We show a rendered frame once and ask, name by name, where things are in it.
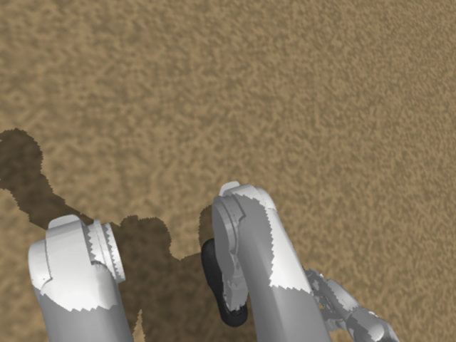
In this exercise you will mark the right robot foot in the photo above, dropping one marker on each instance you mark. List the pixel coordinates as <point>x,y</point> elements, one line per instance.
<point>213,275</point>

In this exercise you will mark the right robot hand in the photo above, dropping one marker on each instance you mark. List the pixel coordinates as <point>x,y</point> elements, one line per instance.
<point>338,303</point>

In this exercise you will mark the right robot arm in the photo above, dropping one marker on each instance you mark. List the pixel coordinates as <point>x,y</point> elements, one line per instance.
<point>364,326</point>

